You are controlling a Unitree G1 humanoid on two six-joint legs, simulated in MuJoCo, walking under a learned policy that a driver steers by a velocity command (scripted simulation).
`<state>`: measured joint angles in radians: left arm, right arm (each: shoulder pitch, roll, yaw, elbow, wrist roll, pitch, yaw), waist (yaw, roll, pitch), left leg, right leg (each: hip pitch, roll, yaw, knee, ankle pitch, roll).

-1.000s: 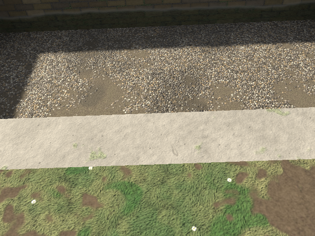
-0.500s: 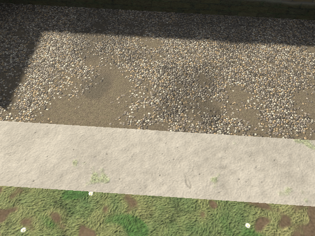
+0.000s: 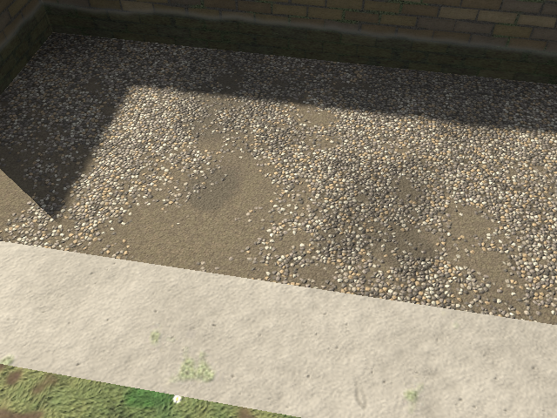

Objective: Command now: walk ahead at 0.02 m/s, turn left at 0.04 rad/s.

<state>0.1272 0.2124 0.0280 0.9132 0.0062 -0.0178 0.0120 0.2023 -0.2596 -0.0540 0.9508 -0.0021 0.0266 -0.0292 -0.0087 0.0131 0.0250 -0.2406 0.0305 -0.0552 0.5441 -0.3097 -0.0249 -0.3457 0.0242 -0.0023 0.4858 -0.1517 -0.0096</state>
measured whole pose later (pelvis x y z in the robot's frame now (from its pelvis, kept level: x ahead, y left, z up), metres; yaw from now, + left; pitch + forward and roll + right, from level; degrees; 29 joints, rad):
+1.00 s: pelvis +0.03 +0.03 +0.00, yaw -1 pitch -1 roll +0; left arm 0.20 0.20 0.04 1.14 0.00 0.01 0.04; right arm 0.33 -0.18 -0.02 1.10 0.00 -0.01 -0.03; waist 0.00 -0.01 0.04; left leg -0.11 -0.02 -0.01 0.47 -0.33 0.01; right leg -0.26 -0.02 0.04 0.48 -0.20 0.04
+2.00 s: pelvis +0.31 +0.01 +0.00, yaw -2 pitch -1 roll +1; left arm 0.28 0.18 0.05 1.02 -0.02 0.03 0.07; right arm 0.18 -0.16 -0.02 1.05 -0.03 -0.04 0.02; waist -0.01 -0.03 0.07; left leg -0.37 -0.05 0.09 0.47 -0.09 0.08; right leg -0.38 -0.04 0.06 0.93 -0.51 0.02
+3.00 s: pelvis +0.55 -0.03 +0.00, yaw -1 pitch +0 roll +0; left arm 0.31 0.16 0.03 0.86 0.03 -0.03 0.00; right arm 0.29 -0.26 -0.05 0.93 0.02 0.00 -0.05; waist 0.00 0.04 0.03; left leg -0.52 0.02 -0.07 1.22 -0.35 0.01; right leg -0.35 0.03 -0.04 0.53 -0.18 -0.05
